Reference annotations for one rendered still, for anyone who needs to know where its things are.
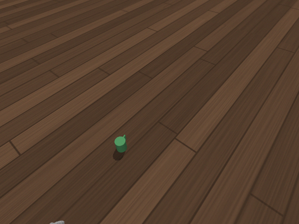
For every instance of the mug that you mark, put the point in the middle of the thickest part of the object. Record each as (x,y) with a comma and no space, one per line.
(120,143)

